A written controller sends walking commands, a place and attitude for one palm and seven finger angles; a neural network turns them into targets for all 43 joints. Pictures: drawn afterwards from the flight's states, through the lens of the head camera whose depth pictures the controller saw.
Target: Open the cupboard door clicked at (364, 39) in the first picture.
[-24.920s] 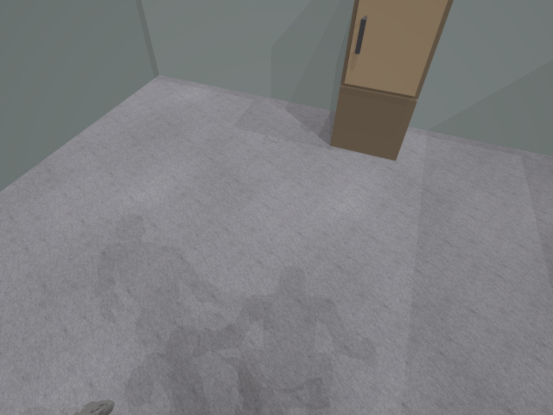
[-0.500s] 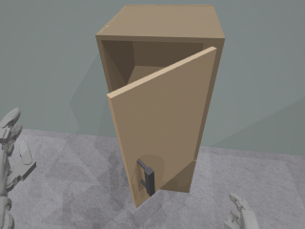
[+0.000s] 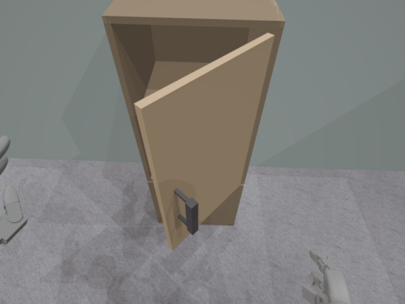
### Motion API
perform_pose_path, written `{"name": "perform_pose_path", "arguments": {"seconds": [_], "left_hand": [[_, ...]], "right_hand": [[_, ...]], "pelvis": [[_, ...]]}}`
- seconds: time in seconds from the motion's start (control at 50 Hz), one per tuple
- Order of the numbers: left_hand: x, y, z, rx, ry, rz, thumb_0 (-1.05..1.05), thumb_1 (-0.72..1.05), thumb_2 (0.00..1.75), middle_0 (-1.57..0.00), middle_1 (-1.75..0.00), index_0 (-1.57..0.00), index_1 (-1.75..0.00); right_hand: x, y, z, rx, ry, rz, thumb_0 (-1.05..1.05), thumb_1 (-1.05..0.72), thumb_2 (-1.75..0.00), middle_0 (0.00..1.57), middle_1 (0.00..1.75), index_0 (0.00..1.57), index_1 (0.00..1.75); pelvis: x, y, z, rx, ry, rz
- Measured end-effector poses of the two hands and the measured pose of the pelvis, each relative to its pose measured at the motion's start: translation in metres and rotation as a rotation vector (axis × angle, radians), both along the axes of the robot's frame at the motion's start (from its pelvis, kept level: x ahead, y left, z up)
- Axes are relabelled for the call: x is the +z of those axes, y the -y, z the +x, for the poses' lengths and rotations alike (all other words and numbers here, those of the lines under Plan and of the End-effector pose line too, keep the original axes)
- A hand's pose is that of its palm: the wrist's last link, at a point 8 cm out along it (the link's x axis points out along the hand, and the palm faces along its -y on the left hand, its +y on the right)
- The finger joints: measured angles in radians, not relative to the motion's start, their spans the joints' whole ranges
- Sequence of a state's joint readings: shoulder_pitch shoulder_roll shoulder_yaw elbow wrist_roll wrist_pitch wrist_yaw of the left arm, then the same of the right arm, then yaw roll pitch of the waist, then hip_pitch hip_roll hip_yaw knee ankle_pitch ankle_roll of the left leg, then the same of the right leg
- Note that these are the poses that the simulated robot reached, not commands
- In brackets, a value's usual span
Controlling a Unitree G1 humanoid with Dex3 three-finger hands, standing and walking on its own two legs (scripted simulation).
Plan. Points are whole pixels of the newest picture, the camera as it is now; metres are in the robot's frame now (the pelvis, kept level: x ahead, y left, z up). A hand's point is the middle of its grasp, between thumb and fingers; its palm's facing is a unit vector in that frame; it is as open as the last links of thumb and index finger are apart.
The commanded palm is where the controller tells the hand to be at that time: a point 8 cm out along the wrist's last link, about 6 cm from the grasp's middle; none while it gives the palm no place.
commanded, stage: step back with the hand held close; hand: left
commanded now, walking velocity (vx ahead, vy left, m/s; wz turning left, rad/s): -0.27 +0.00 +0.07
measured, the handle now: (186, 212) +0.35 +0.06 -0.09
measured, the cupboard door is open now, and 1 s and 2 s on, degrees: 48 48 48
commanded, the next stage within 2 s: stop stepping back and stand still in 0.54 s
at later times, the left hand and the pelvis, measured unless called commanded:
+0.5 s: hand out of the picture +0.05 +0.28 +0.16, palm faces +0.54 -0.71 -0.46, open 7.4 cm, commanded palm +0.00 +0.32 +0.18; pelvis -0.10 +0.00 -0.01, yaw +7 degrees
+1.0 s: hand out of the picture -0.04 +0.23 +0.18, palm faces +0.40 -0.75 -0.53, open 7.4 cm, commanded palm -0.07 +0.26 +0.18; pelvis -0.22 -0.03 -0.01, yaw -2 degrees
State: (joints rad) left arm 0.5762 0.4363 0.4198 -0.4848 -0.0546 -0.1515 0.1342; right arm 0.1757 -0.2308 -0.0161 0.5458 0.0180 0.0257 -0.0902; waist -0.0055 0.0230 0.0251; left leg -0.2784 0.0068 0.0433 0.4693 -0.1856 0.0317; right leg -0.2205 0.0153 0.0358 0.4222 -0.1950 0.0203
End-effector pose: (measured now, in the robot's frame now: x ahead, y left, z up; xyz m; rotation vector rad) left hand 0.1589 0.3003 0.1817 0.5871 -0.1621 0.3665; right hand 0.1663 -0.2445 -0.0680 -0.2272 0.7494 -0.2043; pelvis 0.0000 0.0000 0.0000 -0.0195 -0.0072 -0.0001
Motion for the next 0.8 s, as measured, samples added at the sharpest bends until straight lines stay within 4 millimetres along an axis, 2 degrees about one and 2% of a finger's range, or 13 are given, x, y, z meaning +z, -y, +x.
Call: {"name": "perform_pose_path", "arguments": {"seconds": [0.16, 0.26, 0.36, 0.44, 0.52, 0.64, 0.7, 0.8], "left_hand": [[-0.011, -0.011, -0.043, 0.037, 0.038, -0.016, 0.01, 0.89, 0.90, -0.21, -0.30, -0.21, -0.30], [-0.011, -0.015, -0.071, 0.076, 0.085, 0.017, 0.02, 0.89, 0.90, -0.21, -0.30, -0.21, -0.30], [-0.003, -0.012, -0.111, 0.132, 0.137, 0.047, 0.02, 0.89, 0.90, -0.21, -0.30, -0.21, -0.30], [-0.002, -0.008, -0.141, 0.136, 0.121, 0.029, 0.01, 0.89, 0.90, -0.21, -0.30, -0.21, -0.30], [-0.003, -0.016, -0.155, 0.119, 0.139, 0.008, 0.01, 0.89, 0.90, -0.21, -0.30, -0.21, -0.30], [-0.004, -0.032, -0.165, 0.119, 0.145, -0.003, 0.01, 0.89, 0.90, -0.21, -0.30, -0.21, -0.30], [-0.003, -0.025, -0.174, 0.096, 0.141, -0.028, 0.02, 0.89, 0.90, -0.21, -0.30, -0.21, -0.30], [0.000, 0.005, -0.191, 0.014, 0.142, -0.069, 0.02, 0.89, 0.90, -0.21, -0.30, -0.21, -0.30]], "right_hand": [[-0.001, -0.015, -0.030, 0.044, 0.028, -0.010, 0.01, -0.90, -0.90, 0.21, 0.30, 0.20, 0.30], [-0.009, -0.023, -0.047, 0.099, 0.027, -0.012, 0.01, -0.90, -0.90, 0.21, 0.30, 0.20, 0.30], [-0.022, -0.028, -0.056, 0.180, 0.008, 0.000, 0.01, -0.90, -0.90, 0.21, 0.30, 0.20, 0.30], [-0.022, -0.030, -0.067, 0.194, -0.008, 0.008, 0.01, -0.90, -0.90, 0.21, 0.30, 0.21, 0.30], [-0.015, -0.034, -0.080, 0.182, 0.004, -0.022, 0.01, -0.90, -0.90, 0.21, 0.30, 0.21, 0.30], [-0.003, -0.045, -0.109, 0.174, 0.062, -0.007, 0.01, -0.90, -0.90, 0.21, 0.30, 0.20, 0.30], [0.003, -0.045, -0.130, 0.162, 0.078, 0.016, 0.01, -0.90, -0.90, 0.21, 0.30, 0.21, 0.30], [0.006, -0.035, -0.170, 0.147, 0.071, 0.024, 0.01, -0.90, -0.90, 0.21, 0.30, 0.21, 0.30]], "pelvis": [[-0.006, -0.008, -0.033, 0.018, 0.018, -0.014], [-0.013, -0.004, -0.053, 0.080, 0.026, -0.015], [-0.019, 0.006, -0.075, 0.149, 0.015, -0.023], [-0.016, 0.004, -0.090, 0.125, 0.011, -0.012], [-0.015, -0.005, -0.105, 0.122, -0.007, -0.017], [-0.010, -0.006, -0.145, 0.091, -0.003, -0.036], [-0.007, -0.003, -0.161, 0.055, -0.025, -0.048], [-0.003, 0.009, -0.187, 0.041, -0.071, -0.036]]}}
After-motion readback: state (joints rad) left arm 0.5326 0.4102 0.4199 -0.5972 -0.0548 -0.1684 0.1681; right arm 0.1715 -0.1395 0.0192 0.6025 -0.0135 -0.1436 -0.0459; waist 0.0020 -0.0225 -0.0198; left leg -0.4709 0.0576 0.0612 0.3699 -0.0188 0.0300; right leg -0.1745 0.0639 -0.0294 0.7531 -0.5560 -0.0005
